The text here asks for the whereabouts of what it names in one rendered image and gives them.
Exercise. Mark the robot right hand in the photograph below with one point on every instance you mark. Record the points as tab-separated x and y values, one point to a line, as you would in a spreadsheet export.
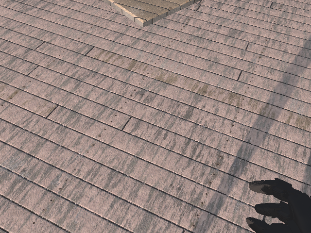
296	215

